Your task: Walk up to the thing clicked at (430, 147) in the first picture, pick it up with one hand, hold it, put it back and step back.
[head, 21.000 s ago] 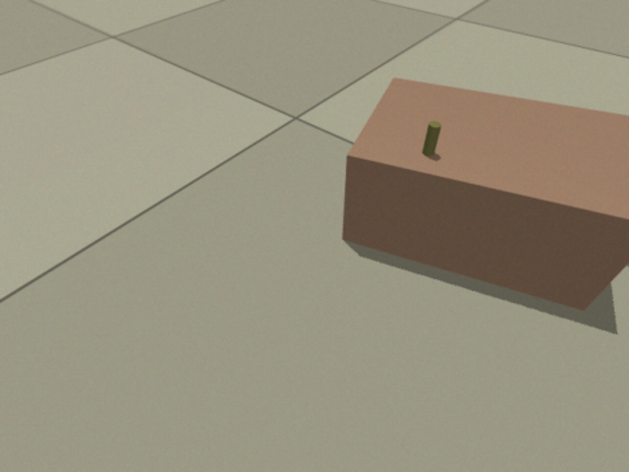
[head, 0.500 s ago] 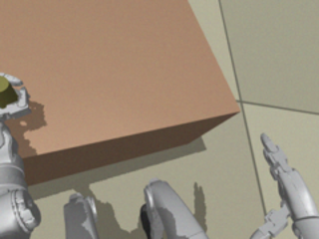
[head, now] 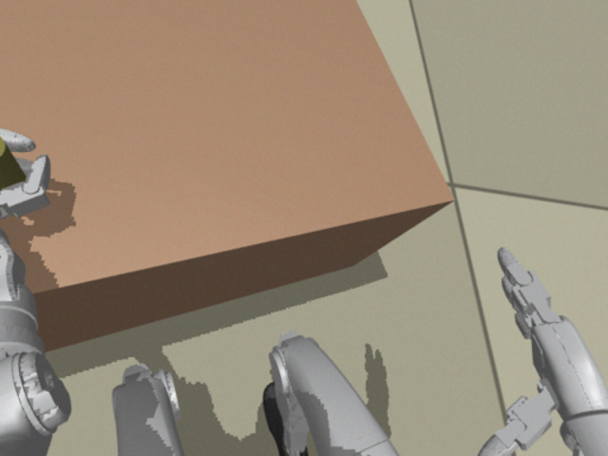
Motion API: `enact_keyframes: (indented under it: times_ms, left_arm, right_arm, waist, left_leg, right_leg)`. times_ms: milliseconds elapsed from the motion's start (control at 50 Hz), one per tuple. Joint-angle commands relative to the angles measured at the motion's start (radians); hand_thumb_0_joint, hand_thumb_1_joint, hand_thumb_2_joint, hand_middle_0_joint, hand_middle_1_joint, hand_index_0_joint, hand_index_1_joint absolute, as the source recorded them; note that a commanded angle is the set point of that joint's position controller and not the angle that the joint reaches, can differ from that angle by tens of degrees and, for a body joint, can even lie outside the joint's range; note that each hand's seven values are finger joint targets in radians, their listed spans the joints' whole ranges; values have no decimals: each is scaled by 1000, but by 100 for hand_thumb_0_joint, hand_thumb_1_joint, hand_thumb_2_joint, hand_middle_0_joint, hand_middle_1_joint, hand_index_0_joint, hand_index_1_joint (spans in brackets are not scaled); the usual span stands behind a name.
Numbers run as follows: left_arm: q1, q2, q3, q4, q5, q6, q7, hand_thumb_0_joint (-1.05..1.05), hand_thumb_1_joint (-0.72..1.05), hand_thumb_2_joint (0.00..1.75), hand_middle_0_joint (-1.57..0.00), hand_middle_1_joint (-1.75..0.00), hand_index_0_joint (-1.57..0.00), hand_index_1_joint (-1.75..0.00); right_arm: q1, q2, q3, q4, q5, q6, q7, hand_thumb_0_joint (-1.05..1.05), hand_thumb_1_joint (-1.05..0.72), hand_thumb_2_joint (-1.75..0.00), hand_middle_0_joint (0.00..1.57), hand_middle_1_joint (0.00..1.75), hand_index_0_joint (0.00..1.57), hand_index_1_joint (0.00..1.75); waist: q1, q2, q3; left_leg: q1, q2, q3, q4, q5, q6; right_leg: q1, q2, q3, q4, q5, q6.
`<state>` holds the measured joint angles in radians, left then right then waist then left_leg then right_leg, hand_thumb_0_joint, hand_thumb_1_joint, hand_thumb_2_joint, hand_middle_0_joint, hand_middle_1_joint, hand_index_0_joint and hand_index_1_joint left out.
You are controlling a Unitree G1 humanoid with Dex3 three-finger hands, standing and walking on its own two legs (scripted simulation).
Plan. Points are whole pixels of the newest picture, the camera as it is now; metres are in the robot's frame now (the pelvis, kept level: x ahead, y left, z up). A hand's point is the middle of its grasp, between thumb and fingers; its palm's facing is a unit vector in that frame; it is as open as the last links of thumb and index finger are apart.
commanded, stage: open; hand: left
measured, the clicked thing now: (2, 177) +0.51 +0.25 -0.05
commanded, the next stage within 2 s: withdraw in 0.24 s
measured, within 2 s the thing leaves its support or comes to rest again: neither
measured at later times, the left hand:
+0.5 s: hand (10, 171) +0.52 +0.24 -0.05, palm faces +0.27 -0.96 +0.01, open 13.9 cm
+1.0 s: hand out of the picture +0.47 +0.34 +0.10, palm faces +0.39 -0.89 -0.25, open 17.3 cm
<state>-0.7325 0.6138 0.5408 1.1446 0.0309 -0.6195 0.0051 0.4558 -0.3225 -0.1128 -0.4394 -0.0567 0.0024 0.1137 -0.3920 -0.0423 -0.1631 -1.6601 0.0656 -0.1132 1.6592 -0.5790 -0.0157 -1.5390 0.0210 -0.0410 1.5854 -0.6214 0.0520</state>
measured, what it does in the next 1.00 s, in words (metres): rises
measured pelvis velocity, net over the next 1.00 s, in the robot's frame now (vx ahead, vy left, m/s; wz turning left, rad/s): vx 0.02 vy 0.01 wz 0.03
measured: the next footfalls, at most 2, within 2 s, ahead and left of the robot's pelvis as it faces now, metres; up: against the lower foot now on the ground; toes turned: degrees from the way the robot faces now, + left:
none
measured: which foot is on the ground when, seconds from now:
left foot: down 0.00-1.00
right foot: down 0.00-1.00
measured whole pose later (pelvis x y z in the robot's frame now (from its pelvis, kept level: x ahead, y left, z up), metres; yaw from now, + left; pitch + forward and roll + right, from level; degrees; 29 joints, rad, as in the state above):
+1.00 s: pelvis +0.02 +0.01 +0.09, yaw +2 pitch +23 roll -5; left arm -0.63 0.65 0.50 1.02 0.07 -0.19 0.01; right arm 0.47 -0.29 -0.05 -0.19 0.00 0.13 0.03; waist -0.20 0.00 -0.15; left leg -1.21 0.07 -0.06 1.30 -0.51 -0.01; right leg -1.10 0.02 -0.01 1.22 -0.53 0.05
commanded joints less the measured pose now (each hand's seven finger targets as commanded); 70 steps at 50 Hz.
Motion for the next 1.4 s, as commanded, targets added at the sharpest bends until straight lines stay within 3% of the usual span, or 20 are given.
enact_keyframes:
  times_ms: [0, 260, 380, 420, 460, 500, 540, 580, 660, 780, 800, 840, 920, 960, 1040, 1100, 1140, 1180, 1240, 1380]
  left_arm:
    - [-326, 177, -9, -191, -14, -59, -5, 0, -2, 55, -92, -79, -96, -76]
    - [-306, 149, -19, -194, -12, -54, -5, 0, -7, 28, -47, -33, -47, -33]
    - [-303, 174, 6, -236, -22, -66, -8, 0, -28, 18, -20, -18, -20, -17]
    - [-332, 287, 62, -315, -19, -72, -17, 0, -30, 17, -16, -14, -16, -14]
    - [-295, 247, 46, -303, -28, -54, -40, 0, -31, 16, -12, -11, -12, -12]
    - [-327, 331, 90, -389, -32, -40, -49, 0, -33, 13, -10, -9, -10, -9]
    - [-300, 293, 68, -358, -43, -6, -67, 0, -37, 9, -8, -6, -8, -6]
    - [-315, 368, 115, -448, -46, 16, -75, 0, -40, 7, -7, -5, -6, -5]
    - [-273, 250, 35, -371, -69, 94, -122, 0, -45, 4, -5, -4, -6, -3]
    - [-263, 205, 11, -379, -120, 152, -162, 0, -56, 7, -5, -4, -4, -6]
    - [-105, 359, 25, -224, 9, 243, -102, 0, -59, 7, -7, -5, -6, -7]
    - [-269, 305, -3, -388, -14, 283, -50, 0, -61, 9, -8, -7, -7, -9]
    - [-264, 426, 15, -394, 37, 363, 34, 0, -47, 11, -9, -8, -8, -9]
    - [-297, 423, -6, -390, 47, 378, 63, 0, -54, 7, -5, -6, -5, -6]
    - [-259, 286, -98, -234, 60, 406, 77, 0, -53, 7, -5, -6, -5, -6]
    - [-178, 251, -135, -156, 62, 424, 71, 0, -54, 6, -5, -5, -5, -5]
    - [-88, 314, -96, -159, 60, 447, 70, 0, -58, 4, -5, -5, -5, -5]
    - [-56, 200, -178, -218, 43, 474, 53, 0, -57, 4, -5, -5, -5, -5]
    - [9, 204, -171, -343, 20, 510, 54, 0, -55, 5, -5, -5, -5, -5]
    - [268, -17, -286, -681, -30, 546, 71, 0, -56, 5, -5, -5, -5, -5]
  right_arm:
    - [59, -183, -156, -147, 9, -50, -27, 0, 54, -4, 5, 5, 5, 5]
    - [61, -192, -165, -153, 3, -43, -27, 0, 54, -5, 5, 5, 5, 5]
    - [56, -187, -156, -180, 10, -46, -24, 0, 54, -5, 5, 5, 5, 5]
    - [68, -197, -160, -180, 9, -43, -28, 0, 54, -5, 5, 5, 5, 5]
    - [92, -181, -156, -160, 12, -37, -27, 0, 54, -5, 5, 5, 5, 5]
    - [89, -194, -164, -174, 13, -30, -33, 0, 54, -5, 5, 5, 5, 5]
    - [94, -181, -150, -136, 15, -20, -35, 0, 53, -5, 5, 5, 5, 5]
    - [97, -182, -153, -122, 16, -13, -42, 0, 53, -5, 5, 5, 5, 5]
    - [87, -146, -102, -53, 19, -2, -54, 0, 53, -5, 5, 5, 5, 5]
    - [52, -133, -63, -13, 33, -4, -81, 0, 60, -4, 5, 5, 5, 5]
    - [91, -182, -101, -76, 46, 17, -87, 0, 52, -5, 6, 5, 5, 5]
    - [105, -160, -82, -5, 55, 51, -92, 0, 48, -6, 5, 5, 5, 5]
    - [65, -159, -105, 104, 62, 85, -104, 0, 33, -10, 5, 5, 5, 5]
    - [24, -116, -55, 127, 64, 98, -107, 0, 17, -26, 12, 17, 12, 17]
    - [-67, -18, 98, 147, 60, 98, -104, 0, -15, -49, 13, 18, 13, 18]
    - [-57, -3, 139, 154, 57, 100, -100, 0, -30, -55, 14, 20, 14, 20]
    - [11, -62, 82, 186, 62, 113, -105, 0, -41, -62, 15, 22, 15, 22]
    - [34, -64, 67, 217, 69, 118, -103, 0, -51, -68, 16, 24, 16, 24]
    - [23, -85, 25, 288, 88, 120, -112, 0, -62, -74, 17, 25, 17, 25]
    - [-90, -8, 90, 285, 108, 90, -138, 0, -82, -86, 19, 29, 19, 29]
  waist:
    - [5, 391, -521]
    - [6, 410, -554]
    - [16, 409, -554]
    - [42, 443, -609]
    - [46, 452, -612]
    - [70, 476, -661]
    - [82, 491, -648]
    - [103, 528, -656]
    - [102, 449, -533]
    - [127, 326, -471]
    - [183, 350, -508]
    - [176, 330, -505]
    - [216, 319, -490]
    - [228, 291, -471]
    - [241, 223, -363]
    - [256, 202, -374]
    - [263, 203, -376]
    - [261, 206, -357]
    - [285, 201, -314]
    - [346, 182, -275]
  left_leg:
    - [582, -25, 21, -223, 176, 14]
    - [637, -21, 19, -214, 271, 9]
    - [647, -19, 11, -225, 262, 5]
    - [674, -21, 21, -219, 290, 6]
    - [697, -25, 26, -225, 320, 6]
    - [732, -26, 32, -234, 345, 6]
    - [771, -24, 29, -254, 370, 0]
    - [816, -22, 35, -272, 402, -2]
    - [794, -14, 36, -327, 327, 4]
    - [776, -16, 37, -420, 217, 14]
    - [893, -24, 48, -484, 251, 5]
    - [909, -15, 49, -511, 271, -1]
    - [960, -19, 59, -566, 316, 7]
    - [956, -23, 74, -589, 335, 10]
    - [950, -23, 84, -648, 336, 14]
    - [985, -28, 99, -683, 352, 14]
    - [1041, -27, 105, -707, 404, 11]
    - [1100, -23, 100, -733, 429, 5]
    - [1149, -21, 98, -775, 433, 1]
    - [1204, -18, 98, -861, 425, -10]
  right_leg:
    - [157, 30, -32, -177, 204, -77]
    - [160, 31, -38, -165, 264, -79]
    - [169, 31, -41, -158, 256, -80]
    - [200, 28, -30, -159, 277, -78]
    - [220, 28, -28, -170, 298, -77]
    - [267, 28, -19, -187, 316, -78]
    - [270, 28, -21, -193, 322, -79]
    - [292, 26, -18, -215, 331, -80]
    - [302, 28, -20, -281, 288, -76]
    - [381, 27, -20, -368, 244, -70]
    - [470, 26, -22, -417, 254, -70]
    - [494, 33, -16, -446, 275, -72]
    - [570, 29, -7, -500, 309, -70]
    - [642, 25, 3, -536, 337, -65]
    - [676, 21, 2, -598, 342, -60]
    - [743, 17, 4, -646, 361, -56]
    - [777, 16, 0, -670, 404, -57]
    - [776, 18, -8, -685, 415, -63]
    - [803, 16, -9, -726, 416, -62]
    - [899, 9, -15, -767, 403, -67]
